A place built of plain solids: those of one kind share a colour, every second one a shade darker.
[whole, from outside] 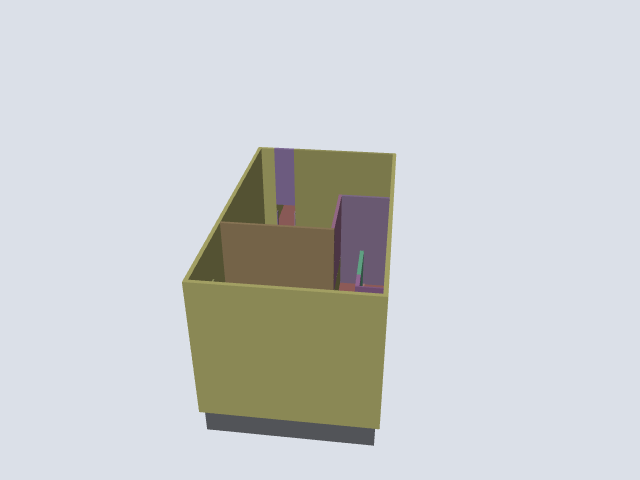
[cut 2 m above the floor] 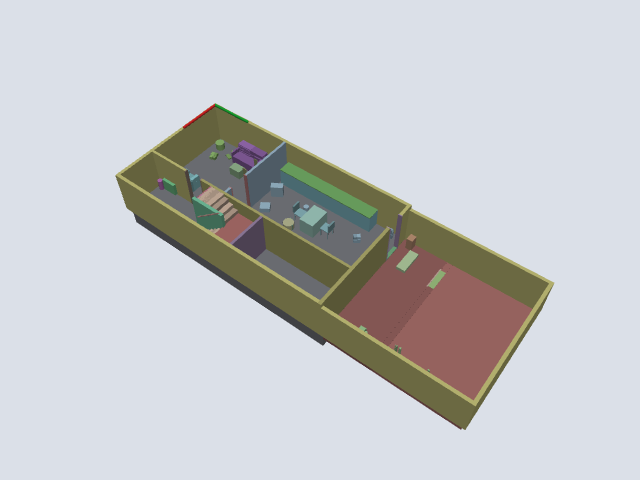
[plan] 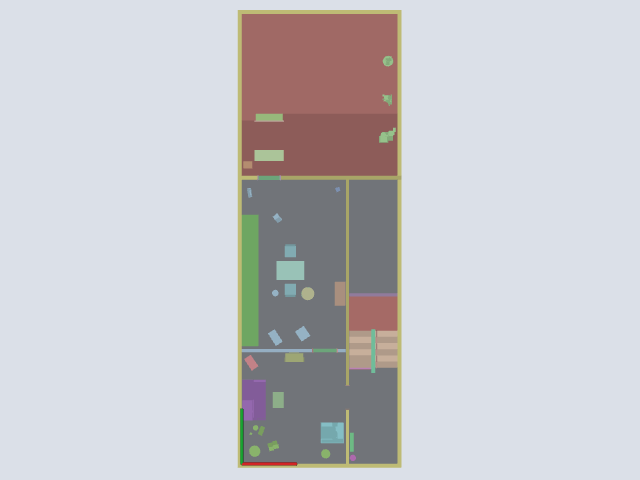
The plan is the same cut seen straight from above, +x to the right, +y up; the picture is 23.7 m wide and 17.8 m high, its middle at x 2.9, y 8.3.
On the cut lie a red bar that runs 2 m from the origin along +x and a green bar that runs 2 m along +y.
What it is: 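A terraced town house, two up and two down, 5.8 m between the party walls, 10.5 m deep; a hall 1.80 m wide; a stair of 14 risers of 187 mm on goings of 229 mm, 0.82 m wide, between walls, up a first flight to a half landing at the back, then back toward the front up a second flight beside it, a wall between them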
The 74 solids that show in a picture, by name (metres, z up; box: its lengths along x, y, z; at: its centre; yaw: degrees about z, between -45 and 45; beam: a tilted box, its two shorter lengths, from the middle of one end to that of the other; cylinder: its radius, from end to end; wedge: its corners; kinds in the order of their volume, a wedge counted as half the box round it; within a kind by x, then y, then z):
{
 "wall_1": {"box": [0.15, 10.83, 5.27], "at": [-0.07, 5.27, 2.59]},
 "wall_2": {"box": [0.15, 6.3, 1.85], "at": [-0.07, 13.68, 0.88]},
 "wall_3": {"box": [0.73, 0.15, 5.27], "at": [0.22, 10.61, 2.59]},
 "wall_4": {"box": [6.07, 0.15, 5.27], "at": [2.89, -0.07, 2.59]},
 "wall_5": {"box": [6.07, 0.15, 1.85], "at": [2.89, 16.76, 0.88]},
 "wall_6": {"box": [4.47, 0.15, 5.27], "at": [3.69, 10.61, 2.59]},
 "wall_7": {"box": [0.12, 2.0, 2.57], "at": [3.92, 1.0, 1.24]},
 "wall_8": {"box": [0.12, 7.61, 2.57], "at": [3.92, 6.73, 1.24]},
 "wall_9": {"box": [0.15, 10.83, 5.27], "at": [5.85, 5.27, 2.59]},
 "wall_10": {"box": [0.15, 6.3, 1.85], "at": [5.85, 13.68, 0.88]},
 "ground_1": {"box": [0.52, 0.25, 0.5], "at": [0.26, 12.86, -0.25]},
 "ground_2": {"box": [5.77, 2.06, 0.5], "at": [2.89, 11.7, -0.25]},
 "ground_3": {"box": [5.77, 3.7, 0.5], "at": [2.89, 14.83, -0.25]},
 "ground_4": {"box": [4.26, 0.25, 0.5], "at": [3.65, 12.86, -0.25]},
 "tread_1": {"box": [0.82, 0.29, 2.48], "at": [4.39, 3.65, 1.19]},
 "tread_2": {"box": [0.82, 0.52, 2.3], "at": [4.39, 3.76, 1.1]},
 "tread_3": {"box": [0.82, 0.69, 2.11], "at": [4.39, 3.91, 1.01]},
 "tread_4": {"box": [0.82, 0.69, 1.92], "at": [4.39, 4.14, 0.91]},
 "tread_5": {"box": [0.82, 0.69, 1.74], "at": [4.39, 4.37, 0.82]},
 "tread_6": {"box": [0.82, 0.69, 1.55], "at": [4.39, 4.6, 0.72]},
 "tread_7": {"box": [0.82, 0.69, 0.24], "at": [5.36, 3.91, 0.07]},
 "tread_8": {"box": [0.82, 0.69, 0.42], "at": [5.36, 4.14, 0.16]},
 "tread_9": {"box": [0.82, 0.69, 0.61], "at": [5.36, 4.37, 0.26]},
 "tread_10": {"box": [0.82, 0.69, 0.8], "at": [5.36, 4.6, 0.35]},
 "tread_11": {"box": [0.82, 0.69, 0.99], "at": [5.36, 4.82, 0.44]},
 "tread_12": {"box": [0.82, 0.69, 1.17], "at": [5.36, 5.05, 0.54]},
 "half_landing_1": {"box": [1.8, 1.27, 1.36], "at": [4.88, 5.57, 0.63]},
 "kitchen_run_units_1": {"box": [0.6, 4.87, 0.91], "at": [0.3, 6.8, 0.41]},
 "upper_back_wall_1": {"box": [3.98, 0.12, 2.7], "at": [1.99, 3.62, 3.87]},
 "slotfit_sofa_1": {"box": [0.35, 0.75, 0.84], "at": [0.2, 1.99, 0.37]},
 "slotfit_sofa_2": {"box": [0.38, 1.51, 0.78], "at": [0.21, 2.36, 0.34]},
 "slotfit_sofa_3": {"box": [0.38, 0.75, 0.84], "at": [0.21, 2.74, 0.37]},
 "slotfit_sofa_4": {"box": [0.49, 1.35, 0.47], "at": [0.64, 2.36, 0.19]},
 "landing_end_wall_1": {"box": [1.8, 0.12, 5.27], "at": [4.88, 6.27, 2.59]},
 "stair_spine_1": {"box": [0.15, 1.63, 3.67], "at": [4.88, 4.18, 1.79]},
 "upper_partition_1": {"box": [0.12, 2.64, 2.7], "at": [3.92, 5.01, 3.87]},
 "kitchen_wall_1": {"box": [2.61, 0.12, 2.57], "at": [1.3, 4.2, 1.24]},
 "slotfit_chair_1": {"box": [0.4, 0.12, 0.72], "at": [3.15, 0.84, 0.31]},
 "slotfit_chair_2": {"box": [0.4, 0.15, 0.72], "at": [3.15, 1.46, 0.31]},
 "slotfit_chair_3": {"box": [0.62, 0.42, 0.52], "at": [3.24, 1.14, 0.21]},
 "slotfit_chair_4": {"box": [0.85, 0.77, 0.47], "at": [3.35, 1.15, 0.19]},
 "slotfit_chair_5": {"box": [0.4, 0.17, 0.72], "at": [3.55, 0.87, 0.31]},
 "slotfit_chair_6": {"box": [0.23, 0.45, 1.03], "at": [3.67, 1.16, 0.47]},
 "kitchen_table_1": {"box": [1.03, 0.71, 0.79], "at": [1.8, 7.17, 0.34]},
 "back_wall_over_door_1": {"box": [0.89, 0.15, 2.74], "at": [1.02, 10.61, 3.85]},
 "slotfit_storage_1": {"box": [0.68, 0.34, 1.43], "at": [1.94, 3.94, 0.67]},
 "slotfit_kitchen_wall_table_1": {"box": [0.4, 0.89, 0.9], "at": [3.65, 6.31, 0.4]},
 "guard_1": {"box": [0.15, 0.7, 1.1], "at": [4.88, 3.01, 3.07]},
 "guard_2": {"box": [0.97, 0.06, 1.1], "at": [5.29, 2.63, 3.07]},
 "clutter_kitchen_1": {"box": [0.3, 0.55, 0.63], "at": [1.24, 4.68, 0.27], "yaw": 32.7},
 "clutter_kitchen_2": {"box": [0.39, 0.44, 0.28], "at": [2.26, 4.82, 0.09], "yaw": 34.0},
 "kitchen_run_worktop_1": {"box": [0.62, 4.87, 0.04], "at": [0.31, 6.8, 0.88]},
 "slotfit_low_table_1": {"box": [0.41, 0.59, 0.48], "at": [1.35, 2.36, 0.19]},
 "clutter_front_1": {"cylinder": 0.21, "from": [0.48, 0.47, -0.05], "to": [0.48, 0.47, 0.35]},
 "clutter_front_2": {"box": [0.17, 0.33, 0.1], "at": [0.73, 1.23, 0.0], "yaw": -19.6},
 "clutter_front_3": {"cylinder": 0.17, "from": [3.11, 0.37, -0.05], "to": [3.11, 0.37, 0.41]},
 "yard_feature_fill_1": {"box": [1.0, 0.25, 0.4], "at": [1.02, 12.86, -0.2]},
 "yard_step_1": {"box": [1.09, 0.41, 0.2], "at": [1.02, 11.43, 0.05]},
 "box_cardboard_1": {"box": [0.3, 0.52, 0.45], "at": [0.35, 3.75, 0.17], "yaw": 34.1},
 "own_bin_1": {"box": [0.34, 0.28, 0.64], "at": [0.22, 11.08, 0.27]},
 "radiator_1": {"box": [0.14, 0.7, 0.6], "at": [4.08, 0.8, 0.42]},
 "basket_fill_1": {"cylinder": 0.24, "from": [2.45, 6.31, 0.01], "to": [2.45, 6.31, 0.31]},
 "own_plant_yard_1": {"cylinder": 0.19, "from": [5.42, 14.93, -0.05], "to": [5.42, 14.93, 0.33]},
 "side_chair_1": {"box": [0.38, 0.08, 0.38], "at": [1.8, 6.23, 0.65]},
 "side_chair_2": {"box": [0.42, 0.42, 0.04], "at": [1.8, 6.47, 0.43]},
 "side_chair_3": {"box": [0.42, 0.42, 0.04], "at": [1.8, 7.87, 0.43]},
 "side_chair_4": {"box": [0.38, 0.08, 0.38], "at": [1.8, 8.11, 0.65]},
 "yard_feature_wall_1": {"box": [1.1, 0.05, 0.4], "at": [1.02, 12.71, -0.2]},
 "umbrella_stand_1": {"cylinder": 0.12, "from": [4.12, 0.22, 0.0], "to": [4.12, 0.22, 0.5]},
 "threshold_1": {"box": [0.87, 0.16, 0.08], "at": [1.02, 10.61, -0.01]},
 "threshold_2": {"box": [0.95, 0.13, 0.07], "at": [3.08, 4.2, -0.01]},
 "doorframe_back_1": {"box": [0.041, 0.19, 2.15], "at": [0.6, 10.61, 1.02]},
 "doorframe_front_room_1": {"box": [0.16, 0.04, 2.15], "at": [3.92, 2.02, 1.02]},
 "doorframe_kitchen_1": {"box": [0.04, 0.16, 2.15], "at": [2.63, 4.2, 1.02]}
}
